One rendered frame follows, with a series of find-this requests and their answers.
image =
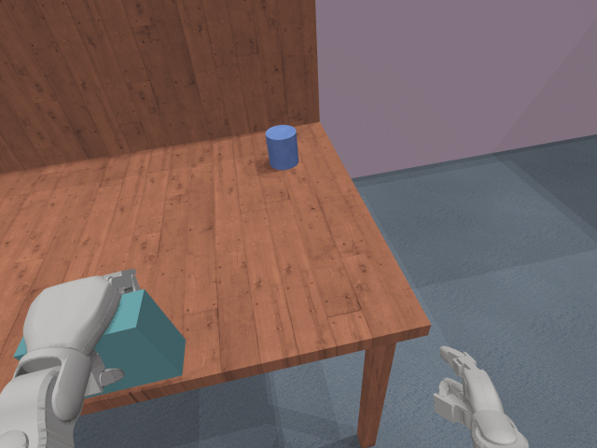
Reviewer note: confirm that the left robot hand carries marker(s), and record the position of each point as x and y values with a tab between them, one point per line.
75	315

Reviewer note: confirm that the left robot forearm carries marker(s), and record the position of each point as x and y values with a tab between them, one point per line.
41	404

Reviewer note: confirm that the right robot hand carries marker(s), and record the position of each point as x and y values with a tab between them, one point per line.
458	402

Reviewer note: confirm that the right robot forearm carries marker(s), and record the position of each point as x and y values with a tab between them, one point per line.
493	429

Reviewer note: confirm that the table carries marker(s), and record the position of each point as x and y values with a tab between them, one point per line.
133	136

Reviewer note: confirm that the sponge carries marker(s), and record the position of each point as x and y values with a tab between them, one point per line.
140	340

